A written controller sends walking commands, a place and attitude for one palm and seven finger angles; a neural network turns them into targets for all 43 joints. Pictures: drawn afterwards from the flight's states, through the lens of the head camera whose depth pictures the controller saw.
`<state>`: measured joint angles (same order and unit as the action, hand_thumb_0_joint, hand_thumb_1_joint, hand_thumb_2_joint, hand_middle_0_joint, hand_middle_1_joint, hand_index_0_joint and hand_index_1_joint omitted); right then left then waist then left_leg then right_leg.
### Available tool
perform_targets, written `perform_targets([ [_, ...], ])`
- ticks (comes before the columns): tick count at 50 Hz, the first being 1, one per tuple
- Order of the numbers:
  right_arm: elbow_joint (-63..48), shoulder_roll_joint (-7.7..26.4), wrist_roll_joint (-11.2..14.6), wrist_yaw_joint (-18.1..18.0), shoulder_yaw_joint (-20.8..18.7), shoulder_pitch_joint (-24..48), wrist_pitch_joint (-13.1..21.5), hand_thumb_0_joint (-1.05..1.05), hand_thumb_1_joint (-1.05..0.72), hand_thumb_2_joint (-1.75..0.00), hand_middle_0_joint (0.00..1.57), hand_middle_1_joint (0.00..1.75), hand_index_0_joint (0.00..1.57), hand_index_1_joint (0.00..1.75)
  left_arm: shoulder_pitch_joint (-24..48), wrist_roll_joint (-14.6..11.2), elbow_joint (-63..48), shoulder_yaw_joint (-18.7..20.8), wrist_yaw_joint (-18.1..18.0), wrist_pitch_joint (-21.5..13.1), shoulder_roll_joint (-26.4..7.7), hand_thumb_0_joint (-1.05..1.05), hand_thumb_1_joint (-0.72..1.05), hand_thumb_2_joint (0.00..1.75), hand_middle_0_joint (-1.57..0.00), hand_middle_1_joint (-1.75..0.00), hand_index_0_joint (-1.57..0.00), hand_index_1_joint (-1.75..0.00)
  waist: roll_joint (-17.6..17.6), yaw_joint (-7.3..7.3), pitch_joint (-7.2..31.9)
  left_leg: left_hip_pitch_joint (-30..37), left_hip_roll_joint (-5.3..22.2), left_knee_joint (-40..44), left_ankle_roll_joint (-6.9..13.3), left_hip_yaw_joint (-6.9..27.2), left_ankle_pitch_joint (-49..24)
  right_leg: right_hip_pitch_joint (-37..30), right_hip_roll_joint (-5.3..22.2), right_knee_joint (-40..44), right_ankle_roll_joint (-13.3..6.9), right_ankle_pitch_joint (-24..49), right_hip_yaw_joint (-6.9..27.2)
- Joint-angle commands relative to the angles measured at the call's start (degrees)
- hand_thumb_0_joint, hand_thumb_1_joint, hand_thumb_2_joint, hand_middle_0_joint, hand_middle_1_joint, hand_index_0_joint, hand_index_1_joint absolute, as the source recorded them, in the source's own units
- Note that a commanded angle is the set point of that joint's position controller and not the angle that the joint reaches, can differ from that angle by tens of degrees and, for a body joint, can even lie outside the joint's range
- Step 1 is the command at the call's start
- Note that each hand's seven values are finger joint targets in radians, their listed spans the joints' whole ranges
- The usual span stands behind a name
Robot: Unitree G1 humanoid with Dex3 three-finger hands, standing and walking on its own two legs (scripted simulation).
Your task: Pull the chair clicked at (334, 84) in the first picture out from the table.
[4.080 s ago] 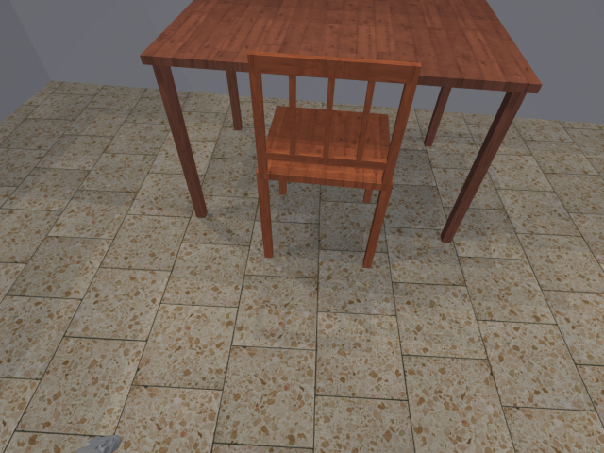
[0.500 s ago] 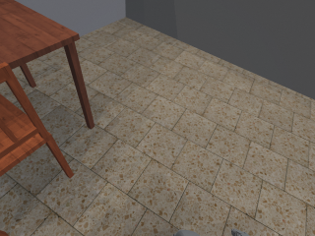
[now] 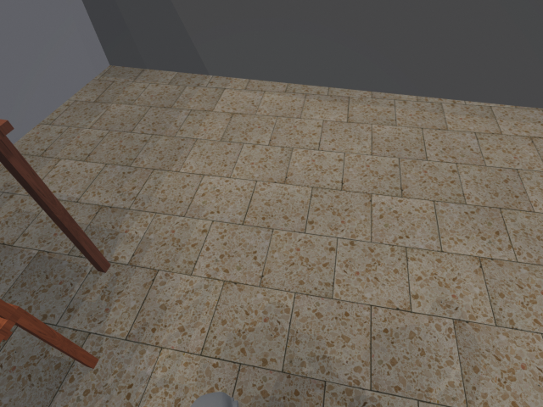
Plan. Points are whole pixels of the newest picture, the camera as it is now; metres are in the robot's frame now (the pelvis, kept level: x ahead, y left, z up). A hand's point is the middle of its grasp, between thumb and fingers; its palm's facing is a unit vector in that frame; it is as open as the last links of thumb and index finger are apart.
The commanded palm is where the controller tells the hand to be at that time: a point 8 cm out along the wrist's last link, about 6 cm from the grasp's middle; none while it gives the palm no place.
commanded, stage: walk to a spot facing it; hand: left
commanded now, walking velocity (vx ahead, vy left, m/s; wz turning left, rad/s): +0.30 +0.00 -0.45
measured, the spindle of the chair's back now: out of the picture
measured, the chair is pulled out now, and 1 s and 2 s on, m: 0.00 0.00 0.00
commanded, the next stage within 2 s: turn to face it in 0.74 s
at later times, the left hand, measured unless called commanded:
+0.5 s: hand (140, 406) +0.16 +0.25 -0.18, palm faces -0.16 -0.98 -0.15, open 7.4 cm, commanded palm none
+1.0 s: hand (246, 277) +0.40 +0.09 -0.16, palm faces -0.49 -0.84 -0.21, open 7.4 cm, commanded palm none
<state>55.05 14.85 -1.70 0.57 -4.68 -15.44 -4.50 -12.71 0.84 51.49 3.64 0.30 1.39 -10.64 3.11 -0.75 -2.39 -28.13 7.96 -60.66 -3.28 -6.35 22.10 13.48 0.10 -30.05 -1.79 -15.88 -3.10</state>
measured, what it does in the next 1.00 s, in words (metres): walks ahead, turning right: left foot, then right foot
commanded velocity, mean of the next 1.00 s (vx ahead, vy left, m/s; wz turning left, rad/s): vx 0.11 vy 0.00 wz -0.31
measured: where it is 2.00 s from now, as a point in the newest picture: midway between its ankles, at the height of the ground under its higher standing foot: outside the picture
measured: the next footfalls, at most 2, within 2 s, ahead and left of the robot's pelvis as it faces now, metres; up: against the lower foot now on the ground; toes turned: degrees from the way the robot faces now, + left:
left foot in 0.34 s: +0.17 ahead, +0.13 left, +0.00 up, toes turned -3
right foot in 0.90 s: +0.22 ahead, -0.11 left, +0.00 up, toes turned -34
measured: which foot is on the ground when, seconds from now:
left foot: up 0.00-0.32, down 0.34-0.90, up 0.92-1.00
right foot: down 0.00-0.34, up 0.36-0.88, down 0.90-1.00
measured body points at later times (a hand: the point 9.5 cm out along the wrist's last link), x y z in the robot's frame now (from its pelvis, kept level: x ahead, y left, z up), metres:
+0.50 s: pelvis +0.11 +0.06 +0.01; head +0.12 +0.10 +0.46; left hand +0.17 +0.30 -0.16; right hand +0.13 -0.18 -0.11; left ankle +0.13 +0.13 -0.74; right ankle +0.05 -0.08 -0.64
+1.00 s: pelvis +0.19 +0.00 -0.02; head +0.22 -0.03 +0.43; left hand +0.42 +0.13 -0.15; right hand +0.04 -0.16 -0.18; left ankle +0.16 +0.15 -0.67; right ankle +0.19 -0.08 -0.74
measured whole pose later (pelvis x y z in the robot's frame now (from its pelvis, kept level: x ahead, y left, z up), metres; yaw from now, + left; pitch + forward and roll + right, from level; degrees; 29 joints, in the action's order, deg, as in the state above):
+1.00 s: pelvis +0.19 +0.00 -0.02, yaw -27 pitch -1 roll +0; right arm 60.3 8.5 0.0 -1.7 -2.6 -20.5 -2.0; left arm -3.5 1.1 53.3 2.1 -0.6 -1.1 -9.3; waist 2.0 -4.2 -6.7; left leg -18.5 6.9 -64.1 -2.0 -7.4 31.4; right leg 19.7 0.3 -37.4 -4.5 -16.6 -9.0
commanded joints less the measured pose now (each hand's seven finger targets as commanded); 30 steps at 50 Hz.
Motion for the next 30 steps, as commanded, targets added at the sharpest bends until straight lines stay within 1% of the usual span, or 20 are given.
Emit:
perform_targets([
  [1,-6.6,3.9,-0.3,0.6,-0.7,4.7,3.8,0.00,-0.90,-0.90,0.20,0.30,0.20,0.30,-2.5,0.1,-2.1,2.5,-0.5,-2.8,-10.7,0.00,0.90,0.90,-0.20,-0.30,-0.20,-0.30,-10.1,1.62,0.0,-7.8,0.3,0.6,-1.5,3.1,-6.4,-4.6,12.2,18.6,-6.1,-5.5,16.8],
  [6,-7.5,3.0,-0.1,0.6,-0.6,6.9,4.6,0.00,-0.90,-0.90,0.20,0.30,0.20,0.30,-6.5,0.4,-0.2,2.5,-0.1,-3.6,-11.2,0.00,0.90,0.90,-0.20,-0.30,-0.20,-0.30,-10.1,2.86,-0.8,-8.2,-0.8,6.2,-1.7,3.3,-6.2,-6.4,12.6,19.8,-8.0,-8.4,20.4],
  [9,-8.3,2.4,0.0,0.5,-0.1,8.8,5.4,0.00,-0.90,-0.90,0.20,0.30,0.20,0.30,-7.4,0.6,0.5,2.3,-0.3,-3.7,-11.4,0.00,0.90,0.90,-0.20,-0.30,-0.20,-0.30,-10.1,3.64,-0.8,-6.2,-2.1,12.2,-1.2,3.2,-4.3,-7.4,12.9,19.2,-9.0,-6.2,21.9],
  [11,-8.9,2.0,0.4,0.4,0.1,9.4,6.0,0.00,-0.90,-0.90,0.20,0.30,0.20,0.30,-7.6,0.8,1.0,2.4,-0.4,-3.7,-11.3,0.00,0.90,0.90,-0.20,-0.30,-0.20,-0.30,-11.1,3.86,-0.7,-2.5,-3.2,17.1,-0.5,3.4,-1.9,-6.8,13.2,17.5,-9.2,-3.4,23.0],
  [13,-8.3,1.7,0.5,0.0,0.3,7.5,6.5,0.00,-0.90,-0.90,0.20,0.30,0.20,0.30,-6.2,0.7,1.0,2.5,-0.3,-3.4,-11.5,0.00,0.90,0.90,-0.20,-0.30,-0.20,-0.30,-11.5,2.82,-0.8,4.4,-4.6,23.1,0.1,2.4,-2.2,-3.3,12.1,15.3,-8.6,-1.3,22.4],
  [14,-7.4,1.6,0.5,-0.3,0.4,5.4,6.9,0.00,-0.90,-0.90,0.20,0.30,0.20,0.30,-5.4,0.6,1.1,2.5,-0.3,-3.3,-11.2,0.00,0.90,0.90,-0.20,-0.30,-0.20,-0.30,-11.5,1.68,-0.4,10.0,-5.6,27.9,0.2,1.7,-4.7,-0.8,10.4,13.1,-7.4,-0.3,21.4],
  [15,-5.9,2.3,0.6,-0.7,0.4,1.0,7.3,0.00,-0.90,-0.90,0.20,0.30,0.20,0.30,-3.9,0.3,0.8,2.6,-0.2,-3.1,-10.8,0.00,0.90,0.90,-0.20,-0.30,-0.20,-0.30,-10.2,-0.36,0.5,18.2,-6.0,33.5,0.3,1.3,-8.4,3.8,8.1,9.4,-5.8,-0.8,19.4],
  [16,-3.9,5.4,0.6,-1.5,-0.2,-5.0,7.9,0.00,-0.90,-0.90,0.20,0.30,0.20,0.30,-3.8,0.1,0.5,2.2,0.0,-3.1,-8.1,0.00,0.90,0.90,-0.20,-0.30,-0.20,-0.30,-2.4,-2.68,3.7,30.1,-1.6,38.4,1.1,5.9,-6.5,10.4,3.8,-0.6,-3.3,-0.9,16.4],
  [17,-2.7,12.0,-0.2,-1.9,-1.7,-11.2,8.2,0.00,-0.90,-0.90,0.20,0.30,0.20,0.30,-4.4,-0.6,-0.6,1.6,0.7,-2.8,-4.3,0.00,0.90,0.90,-0.20,-0.30,-0.20,-0.30,15.0,-4.96,7.3,38.3,15.2,45.1,5.5,26.2,3.1,22.6,-4.0,-18.3,0.3,-13.4,7.4],
  [18,-3.0,13.2,0.0,-2.0,-1.5,-12.7,7.5,0.00,-0.90,-0.90,0.20,0.30,0.20,0.30,-2.5,0.2,-1.8,1.8,0.7,-2.9,-5.5,0.00,0.90,0.90,-0.20,-0.30,-0.20,-0.30,13.5,-5.08,4.9,32.9,22.0,50.5,9.3,33.5,11.4,26.1,-2.3,-29.7,1.1,-17.4,5.3],
  [19,-4.1,10.8,0.0,-1.8,-0.8,-8.6,7.1,0.00,-0.90,-0.90,0.20,0.30,0.20,0.30,-1.5,0.8,-1.5,2.4,1.0,-2.7,-6.6,0.00,0.90,0.90,-0.20,-0.30,-0.20,-0.30,7.5,-3.62,0.6,25.7,20.8,52.2,10.2,31.2,14.9,26.2,1.3,-34.0,1.1,-14.3,6.4],
  [20,-4.3,6.9,0.0,-2.1,0.1,-5.5,7.7,0.00,-0.90,-0.90,0.20,0.30,0.20,0.30,-1.4,1.1,-0.1,2.7,1.4,-2.4,-6.7,0.00,0.90,0.90,-0.20,-0.30,-0.20,-0.30,6.8,-2.20,-1.8,21.7,17.2,52.9,8.2,26.2,11.5,25.5,2.1,-36.9,1.5,-8.8,6.3],
  [21,-4.7,5.1,0.3,-2.2,0.9,-2.8,8.0,0.00,-0.90,-0.90,0.20,0.30,0.20,0.30,-1.9,1.2,0.8,2.7,2.0,-2.3,-6.7,0.00,0.90,0.90,-0.20,-0.30,-0.20,-0.30,5.2,-0.77,-3.3,19.5,15.1,52.3,6.9,20.0,5.7,24.6,3.7,-38.0,1.8,-5.3,5.4],
  [22,-4.5,3.6,0.3,-2.3,1.3,-2.3,8.3,0.00,-0.90,-0.90,0.20,0.30,0.20,0.30,-2.7,1.3,1.4,2.6,2.3,-1.8,-5.4,0.00,0.90,0.90,-0.20,-0.30,-0.20,-0.30,4.3,0.28,-4.0,18.5,12.7,51.6,5.1,13.9,-3.5,23.4,3.9,-38.7,2.4,-1.6,4.7],
  [23,-3.8,2.7,0.6,-2.6,1.6,-3.1,8.6,0.00,-0.90,-0.90,0.20,0.30,0.20,0.30,-4.0,1.2,2.0,2.4,2.2,-1.3,-4.2,0.00,0.90,0.90,-0.20,-0.30,-0.20,-0.30,4.7,0.93,-3.2,19.3,10.7,49.7,3.3,9.1,-15.4,22.4,3.4,-39.2,3.1,0.6,4.2],
  [24,-3.0,2.1,0.8,-2.8,1.7,-4.3,8.8,0.00,-0.90,-0.90,0.20,0.30,0.20,0.30,-5.1,1.0,2.6,2.4,2.0,-0.9,-3.5,0.00,0.90,0.90,-0.20,-0.30,-0.20,-0.30,5.3,1.35,-2.1,20.5,9.7,47.6,2.2,5.2,-26.6,22.0,3.0,-40.1,3.5,1.6,3.8],
  [25,-2.5,1.8,1.0,-3.0,1.9,-5.2,8.8,0.00,-0.90,-0.90,0.20,0.30,0.20,0.30,-5.9,0.9,2.8,2.4,1.8,-0.4,-3.2,0.00,0.90,0.90,-0.20,-0.30,-0.20,-0.30,6.1,1.57,-0.8,21.3,9.4,45.7,2.4,2.4,-34.4,21.8,2.9,-40.8,3.9,2.1,3.6],
  [26,-2.2,1.4,1.1,-3.2,1.9,-5.5,8.8,0.00,-0.90,-0.90,0.20,0.30,0.20,0.30,-6.2,0.7,3.0,2.4,1.7,-0.2,-3.0,0.00,0.90,0.90,-0.20,-0.30,-0.20,-0.30,5.5,1.83,0.0,22.3,9.3,44.4,2.4,0.3,-40.2,22.0,2.8,-41.0,4.1,2.6,3.1],
  [27,-1.8,1.1,0.9,-3.3,1.6,-6.1,8.8,0.00,-0.90,-0.90,0.20,0.30,0.20,0.30,-5.7,0.8,2.7,2.5,1.6,0.2,-2.4,0.00,0.90,0.90,-0.20,-0.30,-0.20,-0.30,5.2,1.91,0.3,22.8,9.4,43.6,3.2,-0.8,-42.9,22.7,2.7,-40.6,4.4,3.0,2.7],
  [30,-1.1,1.9,0.8,-3.1,1.3,-6.9,8.3,0.00,-0.90,-0.90,0.20,0.30,0.20,0.30,-1.3,0.8,1.0,2.1,1.8,0.8,-2.1,0.00,0.90,0.90,-0.20,-0.30,-0.20,-0.30,3.9,1.10,-0.3,25.4,10.8,42.9,7.2,-2.1,-42.9,25.3,3.6,-36.7,5.1,3.7,1.1],
])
